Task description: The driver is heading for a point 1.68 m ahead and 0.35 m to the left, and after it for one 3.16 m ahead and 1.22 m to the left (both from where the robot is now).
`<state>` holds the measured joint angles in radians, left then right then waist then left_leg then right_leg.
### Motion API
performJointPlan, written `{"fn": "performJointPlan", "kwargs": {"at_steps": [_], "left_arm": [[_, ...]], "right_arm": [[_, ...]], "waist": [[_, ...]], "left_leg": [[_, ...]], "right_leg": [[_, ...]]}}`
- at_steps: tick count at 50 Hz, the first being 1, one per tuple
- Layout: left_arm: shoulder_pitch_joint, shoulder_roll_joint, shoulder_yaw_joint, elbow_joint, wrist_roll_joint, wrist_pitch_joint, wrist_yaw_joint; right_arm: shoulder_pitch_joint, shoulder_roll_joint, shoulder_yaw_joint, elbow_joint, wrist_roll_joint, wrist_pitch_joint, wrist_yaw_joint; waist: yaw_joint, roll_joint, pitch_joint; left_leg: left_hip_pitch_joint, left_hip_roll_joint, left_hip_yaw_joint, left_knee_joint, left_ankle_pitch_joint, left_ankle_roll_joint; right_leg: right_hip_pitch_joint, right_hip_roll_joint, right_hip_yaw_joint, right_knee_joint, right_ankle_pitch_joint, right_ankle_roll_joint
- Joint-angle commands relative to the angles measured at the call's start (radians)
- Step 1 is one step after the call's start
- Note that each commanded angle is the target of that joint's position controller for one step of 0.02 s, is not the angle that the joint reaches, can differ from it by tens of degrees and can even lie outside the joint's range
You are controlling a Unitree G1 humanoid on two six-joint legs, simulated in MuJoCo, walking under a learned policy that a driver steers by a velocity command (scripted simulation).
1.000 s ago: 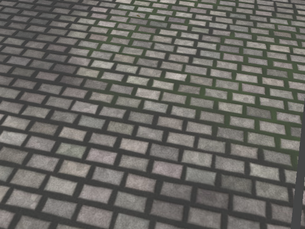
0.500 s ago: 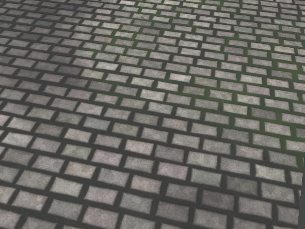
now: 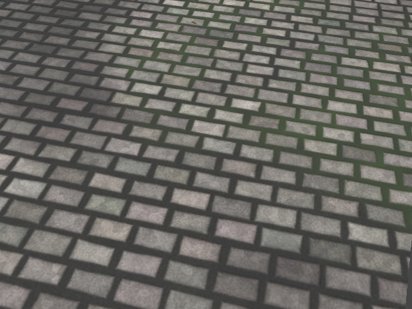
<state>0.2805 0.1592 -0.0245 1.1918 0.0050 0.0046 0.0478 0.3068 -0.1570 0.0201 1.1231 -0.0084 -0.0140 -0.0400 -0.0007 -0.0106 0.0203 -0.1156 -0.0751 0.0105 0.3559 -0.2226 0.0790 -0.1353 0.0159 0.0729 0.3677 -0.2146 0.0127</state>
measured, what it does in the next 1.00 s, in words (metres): lifts its right foot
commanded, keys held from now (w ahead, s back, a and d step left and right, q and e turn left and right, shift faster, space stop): no key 0.74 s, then w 0.26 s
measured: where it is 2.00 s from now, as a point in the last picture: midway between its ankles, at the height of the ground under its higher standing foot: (245, 289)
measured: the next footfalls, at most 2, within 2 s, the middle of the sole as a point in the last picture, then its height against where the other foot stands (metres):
right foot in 1.16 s outside the picture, level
left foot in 1.68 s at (213, 302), level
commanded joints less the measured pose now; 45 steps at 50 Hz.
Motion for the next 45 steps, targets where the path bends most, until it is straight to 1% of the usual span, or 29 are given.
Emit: {"fn": "performJointPlan", "kwargs": {"at_steps": [1,37,38,39,40,41,42,43,44,45], "left_arm": [[0.068,0.071,0.009,-0.004,0.000,-0.003,0.003],[0.111,0.042,0.012,-0.004,0.000,-0.002,0.008],[0.115,0.036,0.010,-0.002,0.002,-0.002,0.008],[0.108,0.036,0.011,-0.007,0.006,-0.001,0.008],[0.097,0.040,0.014,-0.017,0.012,0.000,0.006],[0.079,0.043,0.017,-0.034,0.020,-0.001,0.001],[0.052,0.045,0.019,-0.055,0.030,-0.003,-0.006],[0.019,0.040,0.019,-0.078,0.039,-0.008,-0.014],[-0.019,0.041,0.021,-0.102,0.042,-0.016,-0.021],[-0.050,0.045,0.026,-0.125,0.041,-0.025,-0.029]], "right_arm": [[0.070,-0.084,-0.013,-0.009,0.000,-0.005,-0.003],[0.112,-0.058,-0.019,-0.001,0.000,-0.009,-0.008],[0.118,-0.054,-0.018,0.000,-0.001,-0.009,-0.008],[0.118,-0.064,-0.022,-0.002,-0.002,-0.006,-0.007],[0.128,-0.090,-0.032,-0.002,0.000,-0.001,-0.007],[0.155,-0.118,-0.046,0.003,0.002,0.005,-0.006],[0.189,-0.135,-0.056,0.008,0.000,0.010,-0.004],[0.222,-0.136,-0.062,0.015,-0.003,0.011,0.000],[0.248,-0.130,-0.066,0.021,-0.011,0.007,0.004],[0.261,-0.130,-0.069,0.022,-0.019,-0.002,0.006]], "waist": [[0.000,0.013,0.053],[-0.002,0.012,0.063],[-0.006,0.014,0.045],[-0.011,0.025,0.056],[-0.020,0.053,0.070],[-0.034,0.096,0.084],[-0.051,0.123,0.119],[-0.069,0.131,0.163],[-0.083,0.126,0.201],[-0.083,0.103,0.218]], "left_leg": [[-0.023,0.159,-0.137,-0.075,0.146,-0.003],[-0.002,0.158,-0.134,-0.063,0.225,-0.001],[0.006,0.153,-0.139,-0.082,0.126,0.002],[-0.002,0.149,-0.155,-0.106,-0.015,0.009],[-0.006,0.156,-0.188,-0.131,-0.170,0.029],[0.004,0.184,-0.247,-0.158,-0.348,0.067],[0.004,0.240,-0.323,-0.197,-0.499,0.110],[-0.010,0.299,-0.395,-0.235,-0.584,0.151],[-0.022,0.351,-0.454,-0.267,-0.586,0.187],[-0.003,0.382,-0.485,-0.285,-0.543,0.212]], "right_leg": [[-0.040,-0.082,0.057,-0.035,0.121,-0.035],[-0.045,-0.087,0.043,-0.013,0.122,-0.026],[-0.040,-0.080,0.038,-0.016,0.078,-0.028],[-0.056,-0.064,0.026,-0.003,0.023,-0.031],[-0.092,-0.036,-0.003,0.046,-0.061,-0.036],[-0.161,-0.002,-0.042,0.130,-0.165,-0.044],[-0.247,0.016,-0.079,0.210,-0.234,-0.054],[-0.317,0.005,-0.107,0.281,-0.261,-0.061],[-0.383,-0.026,-0.107,0.377,-0.275,-0.065],[-0.457,-0.052,-0.094,0.460,-0.281,-0.067]]}}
